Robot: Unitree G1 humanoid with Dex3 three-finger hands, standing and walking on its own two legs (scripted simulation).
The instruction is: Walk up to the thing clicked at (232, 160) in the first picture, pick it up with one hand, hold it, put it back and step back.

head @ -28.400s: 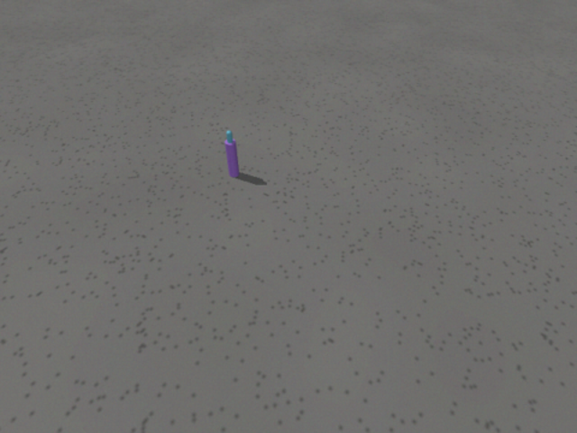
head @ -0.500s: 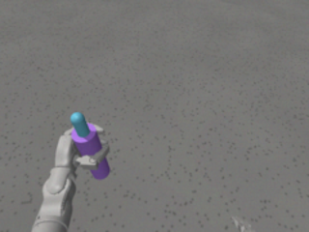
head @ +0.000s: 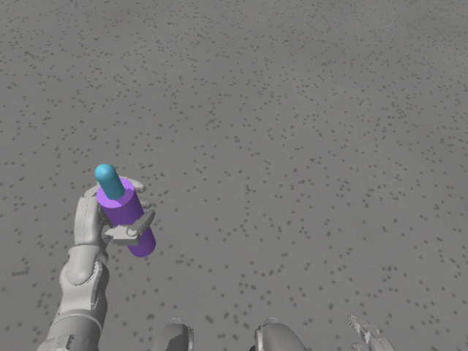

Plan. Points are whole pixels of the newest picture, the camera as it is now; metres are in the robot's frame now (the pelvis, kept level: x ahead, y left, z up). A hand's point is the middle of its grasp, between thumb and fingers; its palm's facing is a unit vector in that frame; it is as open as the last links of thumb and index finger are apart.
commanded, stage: crouch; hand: left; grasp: from the side
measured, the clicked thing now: (127, 215) +0.36 +0.18 -0.01
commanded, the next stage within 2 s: lower in 1.40 s
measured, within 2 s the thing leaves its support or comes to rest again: neither
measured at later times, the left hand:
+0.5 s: hand (149, 245) +0.39 +0.19 -0.25, palm faces +0.10 -1.00 -0.01, open 7.4 cm
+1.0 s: hand (158, 252) +0.41 +0.19 -0.38, palm faces +0.08 -1.00 -0.02, open 7.4 cm
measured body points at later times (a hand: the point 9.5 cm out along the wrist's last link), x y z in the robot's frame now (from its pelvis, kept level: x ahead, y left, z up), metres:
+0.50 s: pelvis -0.05 +0.00 -0.21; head +0.14 +0.04 +0.20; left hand +0.37 +0.24 -0.25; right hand +0.08 -0.25 -0.34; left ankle +0.03 +0.13 -0.66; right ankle +0.03 -0.13 -0.66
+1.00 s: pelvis -0.07 +0.01 -0.33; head +0.14 +0.05 +0.07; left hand +0.40 +0.24 -0.37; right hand +0.00 -0.27 -0.44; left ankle +0.03 +0.13 -0.66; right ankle +0.03 -0.13 -0.66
